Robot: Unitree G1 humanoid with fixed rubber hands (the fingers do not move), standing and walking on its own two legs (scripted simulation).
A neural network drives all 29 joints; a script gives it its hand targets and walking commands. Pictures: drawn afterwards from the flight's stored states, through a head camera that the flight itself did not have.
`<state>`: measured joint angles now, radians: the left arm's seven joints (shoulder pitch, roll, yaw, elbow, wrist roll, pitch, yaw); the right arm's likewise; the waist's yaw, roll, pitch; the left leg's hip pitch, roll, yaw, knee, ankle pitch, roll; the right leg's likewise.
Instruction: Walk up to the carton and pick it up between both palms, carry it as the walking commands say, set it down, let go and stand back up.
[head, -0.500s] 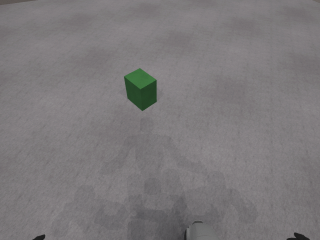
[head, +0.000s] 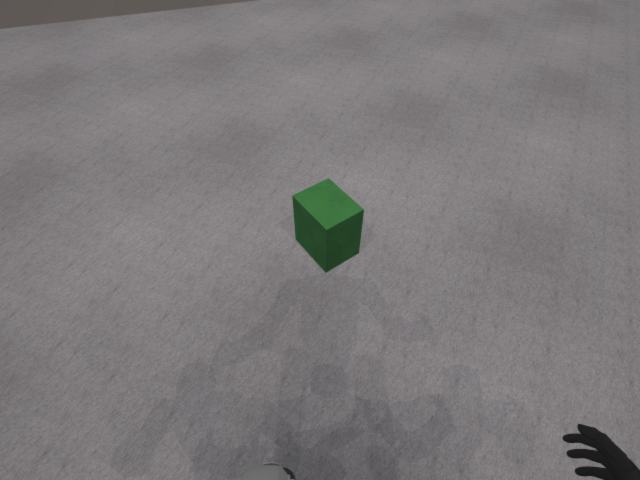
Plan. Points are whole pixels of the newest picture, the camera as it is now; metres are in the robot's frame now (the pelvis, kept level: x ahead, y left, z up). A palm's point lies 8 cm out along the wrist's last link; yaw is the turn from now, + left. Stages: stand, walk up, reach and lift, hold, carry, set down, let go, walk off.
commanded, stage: walk up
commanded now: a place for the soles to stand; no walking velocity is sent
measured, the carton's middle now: (327, 225) +1.07 +0.06 -0.63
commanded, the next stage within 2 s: none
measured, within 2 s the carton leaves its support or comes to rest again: neither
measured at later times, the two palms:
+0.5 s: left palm (111, 315) +0.33 +0.35 -0.04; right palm (577, 394) +0.27 -0.33 -0.09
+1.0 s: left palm (142, 239) +0.51 +0.38 -0.07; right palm (529, 280) +0.44 -0.30 -0.06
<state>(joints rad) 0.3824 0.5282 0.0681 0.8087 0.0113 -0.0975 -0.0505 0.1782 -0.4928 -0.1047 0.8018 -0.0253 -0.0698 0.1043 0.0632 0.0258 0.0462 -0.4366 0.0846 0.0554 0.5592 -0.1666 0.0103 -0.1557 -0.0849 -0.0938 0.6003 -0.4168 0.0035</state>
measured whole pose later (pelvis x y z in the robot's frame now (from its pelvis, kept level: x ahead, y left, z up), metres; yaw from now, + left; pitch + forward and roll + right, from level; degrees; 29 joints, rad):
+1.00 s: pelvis +0.40 +0.05 +0.01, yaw -3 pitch -1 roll +0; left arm 0.31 0.48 0.06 0.81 0.01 -0.08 -0.05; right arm 0.33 -0.50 -0.09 0.74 -0.01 -0.07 0.06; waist -0.05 -0.01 0.06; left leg -0.25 0.05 0.10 0.58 -0.31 0.03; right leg -0.46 -0.08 -0.06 0.72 -0.30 -0.01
